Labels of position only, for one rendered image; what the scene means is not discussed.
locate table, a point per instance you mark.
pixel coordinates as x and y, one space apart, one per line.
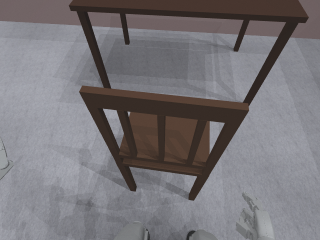
289 11

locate robot left thigh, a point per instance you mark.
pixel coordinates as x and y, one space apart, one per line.
132 232

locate robot left hand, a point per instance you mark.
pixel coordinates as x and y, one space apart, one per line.
5 164

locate chair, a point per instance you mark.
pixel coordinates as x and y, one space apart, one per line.
167 133

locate robot right hand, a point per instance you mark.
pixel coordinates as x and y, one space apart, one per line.
260 223

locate left robot shin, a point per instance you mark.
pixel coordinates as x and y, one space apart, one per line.
137 222

